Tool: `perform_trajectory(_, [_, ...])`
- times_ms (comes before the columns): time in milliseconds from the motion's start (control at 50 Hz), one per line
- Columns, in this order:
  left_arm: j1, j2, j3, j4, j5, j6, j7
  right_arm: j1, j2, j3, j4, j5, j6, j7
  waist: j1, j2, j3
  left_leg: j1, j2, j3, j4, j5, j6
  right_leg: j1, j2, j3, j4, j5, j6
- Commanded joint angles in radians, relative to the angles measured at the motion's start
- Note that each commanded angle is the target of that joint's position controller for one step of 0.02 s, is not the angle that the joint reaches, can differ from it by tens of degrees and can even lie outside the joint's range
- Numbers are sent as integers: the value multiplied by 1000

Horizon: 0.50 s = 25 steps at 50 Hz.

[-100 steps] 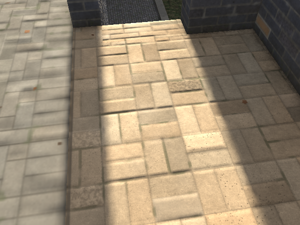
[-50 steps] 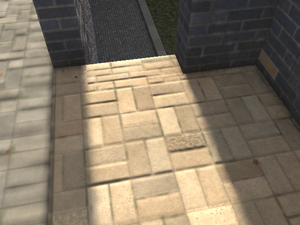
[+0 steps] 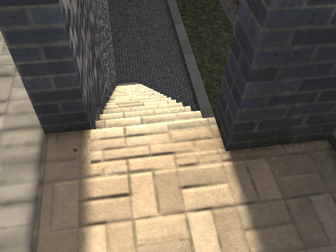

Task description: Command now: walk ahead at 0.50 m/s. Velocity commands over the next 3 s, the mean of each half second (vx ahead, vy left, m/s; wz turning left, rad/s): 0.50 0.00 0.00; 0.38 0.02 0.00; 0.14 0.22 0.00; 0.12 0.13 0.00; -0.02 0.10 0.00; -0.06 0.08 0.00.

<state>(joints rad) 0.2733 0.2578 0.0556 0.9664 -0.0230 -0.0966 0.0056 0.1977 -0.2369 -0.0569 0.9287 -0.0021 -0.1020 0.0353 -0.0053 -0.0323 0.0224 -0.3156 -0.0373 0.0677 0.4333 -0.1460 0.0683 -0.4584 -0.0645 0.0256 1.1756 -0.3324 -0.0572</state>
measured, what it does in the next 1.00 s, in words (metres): walks ahead: right foot, then left foot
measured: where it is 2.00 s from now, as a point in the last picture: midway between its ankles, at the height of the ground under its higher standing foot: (131, 197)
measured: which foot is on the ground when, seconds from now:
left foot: down 0.00-0.44, up 0.46-0.92, down 0.94-1.00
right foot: up 0.00-0.40, down 0.42-0.98, up 1.00-1.00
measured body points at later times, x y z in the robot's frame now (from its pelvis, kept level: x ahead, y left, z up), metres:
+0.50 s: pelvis +0.28 -0.06 -0.01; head +0.32 -0.07 +0.44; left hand +0.45 +0.20 -0.12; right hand +0.27 -0.32 -0.16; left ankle +0.11 +0.08 -0.66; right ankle +0.37 -0.15 -0.74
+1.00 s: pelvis +0.54 -0.01 -0.01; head +0.57 -0.01 +0.44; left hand +0.58 +0.25 -0.14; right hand +0.70 -0.27 -0.12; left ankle +0.62 +0.08 -0.74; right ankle +0.38 -0.15 -0.71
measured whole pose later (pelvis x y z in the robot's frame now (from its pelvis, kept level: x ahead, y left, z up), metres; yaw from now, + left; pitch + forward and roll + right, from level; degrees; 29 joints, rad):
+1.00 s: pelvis +0.54 -0.01 -0.01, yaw +0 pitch +4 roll -1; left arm 0.30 0.24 0.05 0.93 0.06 -0.12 -0.07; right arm 0.10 -0.28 -0.03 0.86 0.00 -0.05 0.02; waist 0.05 0.02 0.00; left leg -0.46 -0.01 0.04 0.52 -0.13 0.08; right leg -0.14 -0.03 -0.02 0.70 -0.43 0.01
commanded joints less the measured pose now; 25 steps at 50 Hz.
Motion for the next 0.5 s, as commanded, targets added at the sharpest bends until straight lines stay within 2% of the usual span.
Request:
perform_trajectory(20, [60,45,21,-40,3,12,9,17,-88,-13,-27,-5,-17,-1,28,112,-53,123,257,-275,-283,101,164,-128,-90,39,-33,89,3])
perform_trajectory(60, [-1,55,26,-64,11,21,13,53,-121,-20,-11,-4,-18,-13,24,93,-19,124,256,-238,-308,157,172,-194,-97,33,-112,165,23])
perform_trajectory(120, [-110,50,28,-100,19,19,10,108,-131,-20,8,-1,-8,-32,-2,81,2,176,247,-197,-317,207,156,-274,-94,27,-276,312,45])
perform_trajectory(200, [-243,27,17,-136,13,10,-4,168,-139,-18,28,9,-1,-41,-43,88,30,210,221,-137,-326,187,126,-239,-56,-11,-493,451,44])
perform_trajectory(300, [-374,28,5,-187,2,-1,-33,246,-149,-24,71,15,19,-45,-81,89,74,367,277,-140,-269,207,127,-274,-28,-24,-622,385,26])
perform_trajectory(340, [-378,43,6,-200,1,-10,-49,242,-161,-30,81,17,27,-51,-59,103,72,408,311,-149,-230,259,116,-244,-21,-23,-651,322,-1])
perform_trajectory(360, [-351,69,14,-201,3,-14,-52,203,-176,-34,68,14,29,-54,-34,114,56,412,309,-145,-196,339,106,-183,-8,-31,-666,285,-13])
perform_trajectory(380, [-291,102,26,-189,3,-18,-51,170,-187,-37,60,14,31,-58,6,137,10,411,294,-130,-127,492,89,-72,22,-56,-678,247,-29])
perform_trajectory(400, [-159,132,45,-149,4,-19,-45,152,-176,-33,56,13,36,-59,72,131,-69,383,251,-96,21,633,68,110,59,-89,-697,249,-51])
perform_trajectory(420, [38,187,68,-95,10,-18,-34,153,-142,-18,43,3,37,-58,143,93,-202,229,197,-64,263,563,38,413,2,-22,-658,260,-99])
perform_trajectory(440, [182,289,93,-68,31,-13,-27,259,-36,16,24,1,19,-47,123,-135,-369,-191,42,-19,678,176,-38,837,-264,422,-694,121,-258])
perform_trajectory(460, [189,225,71,-62,26,-8,-26,236,-41,19,38,13,-10,-38,126,-228,-433,-370,-31,-151,857,-418,-38,909,-347,726,-874,69,-301])
perform_trajectory(480, [111,166,50,-73,17,-9,-23,146,-137,-6,14,46,-29,-30,121,-166,-296,-469,40,-190,925,-387,-15,805,-310,600,-885,33,-243])
perform_trajectory(500, [29,137,39,-94,16,-3,-19,68,-146,-5,-4,55,-35,-29,100,-97,-196,-475,98,-152,898,-294,-1,663,-276,448,-896,97,-210])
